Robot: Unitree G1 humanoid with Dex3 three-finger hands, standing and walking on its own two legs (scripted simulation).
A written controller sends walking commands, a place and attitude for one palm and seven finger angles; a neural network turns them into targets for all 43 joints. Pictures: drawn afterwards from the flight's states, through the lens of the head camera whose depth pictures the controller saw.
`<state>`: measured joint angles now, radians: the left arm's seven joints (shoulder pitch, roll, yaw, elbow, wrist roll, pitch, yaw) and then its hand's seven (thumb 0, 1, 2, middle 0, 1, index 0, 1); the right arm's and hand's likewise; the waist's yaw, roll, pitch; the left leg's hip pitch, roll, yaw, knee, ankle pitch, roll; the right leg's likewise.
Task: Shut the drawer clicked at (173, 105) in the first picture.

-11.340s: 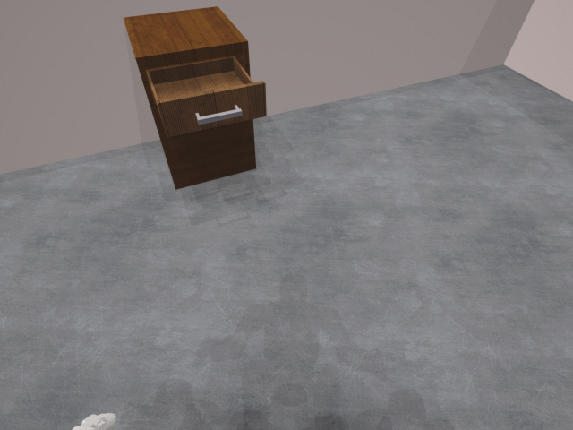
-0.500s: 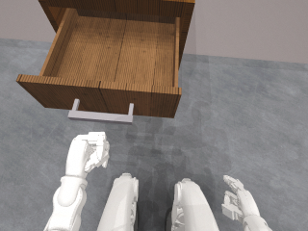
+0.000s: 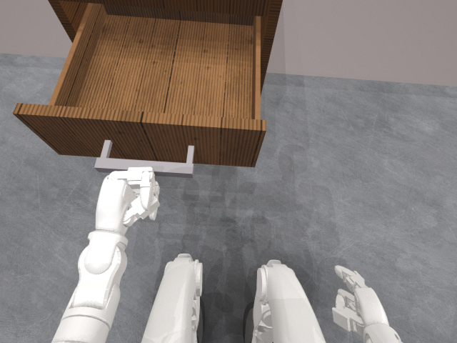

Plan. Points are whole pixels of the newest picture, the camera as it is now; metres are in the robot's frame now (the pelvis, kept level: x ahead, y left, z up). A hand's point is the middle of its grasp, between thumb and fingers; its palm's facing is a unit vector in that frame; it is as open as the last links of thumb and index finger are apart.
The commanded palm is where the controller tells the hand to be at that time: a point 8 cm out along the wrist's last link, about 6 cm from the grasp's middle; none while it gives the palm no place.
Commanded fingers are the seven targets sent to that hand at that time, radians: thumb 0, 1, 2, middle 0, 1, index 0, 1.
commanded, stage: push the drawer shut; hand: left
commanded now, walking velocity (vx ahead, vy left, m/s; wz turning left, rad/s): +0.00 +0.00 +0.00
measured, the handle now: (147, 158) +0.42 +0.16 +0.00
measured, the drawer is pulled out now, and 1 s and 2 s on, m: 0.25 0.13 0.00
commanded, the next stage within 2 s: none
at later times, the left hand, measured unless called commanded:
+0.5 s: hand (163, 163) +0.41 +0.14 +0.00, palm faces -0.04 -1.00 -0.06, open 3.2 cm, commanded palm +0.40 +0.18 +0.00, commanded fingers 0.00 0.90 0.90 -1.40 -1.60 -1.40 -1.60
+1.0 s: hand (167, 132) +0.47 +0.14 +0.00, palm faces -0.01 -1.00 -0.06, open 3.0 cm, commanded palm +0.46 +0.18 +0.00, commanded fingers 0.00 0.90 0.90 -1.40 -1.60 -1.40 -1.60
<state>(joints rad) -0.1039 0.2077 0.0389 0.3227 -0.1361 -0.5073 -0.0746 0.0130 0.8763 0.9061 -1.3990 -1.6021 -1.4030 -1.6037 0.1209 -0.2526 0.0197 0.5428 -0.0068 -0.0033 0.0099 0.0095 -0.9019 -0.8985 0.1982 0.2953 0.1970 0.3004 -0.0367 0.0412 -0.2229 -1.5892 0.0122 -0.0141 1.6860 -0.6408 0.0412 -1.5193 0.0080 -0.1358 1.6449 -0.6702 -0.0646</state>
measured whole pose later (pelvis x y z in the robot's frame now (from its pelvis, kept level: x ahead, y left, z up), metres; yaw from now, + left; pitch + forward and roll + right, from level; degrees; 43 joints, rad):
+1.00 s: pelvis +0.00 +0.00 +0.00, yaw -1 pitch +34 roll -4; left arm -0.66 0.29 0.21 0.82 -0.08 -0.53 -0.04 -0.02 0.85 0.91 -1.40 -1.60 -1.40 -1.60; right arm 0.18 -0.26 0.03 0.60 -0.03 0.06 0.01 0.01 -0.90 -0.90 0.20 0.30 0.20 0.30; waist -0.13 0.05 -0.20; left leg -1.66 0.02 0.00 1.68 -0.62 0.05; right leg -1.60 0.01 -0.12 1.64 -0.64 -0.05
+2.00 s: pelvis -0.01 +0.01 -0.03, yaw -4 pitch +39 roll -8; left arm -1.17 0.55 0.37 1.17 0.05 -0.44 -0.05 0.01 0.83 0.89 -1.40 -1.60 -1.40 -1.60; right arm 0.27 -0.25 0.09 0.59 -0.08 0.16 0.04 0.00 -0.90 -0.90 0.20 0.30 0.20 0.30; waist -0.26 0.06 -0.15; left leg -1.83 0.04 -0.03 1.77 -0.63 0.06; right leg -1.75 0.04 -0.15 1.69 -0.63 -0.05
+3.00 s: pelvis -0.03 +0.02 -0.03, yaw -6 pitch +39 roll -9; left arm -1.21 0.62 0.37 1.13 0.06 -0.32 -0.05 0.00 0.80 0.90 -1.40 -1.60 -1.40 -1.60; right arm 0.34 -0.24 0.12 0.59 -0.07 0.11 0.06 0.00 -0.90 -0.90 0.20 0.30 0.20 0.30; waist -0.30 0.06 -0.12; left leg -1.86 0.05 -0.04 1.76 -0.59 0.07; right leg -1.77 0.04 -0.15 1.66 -0.58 -0.04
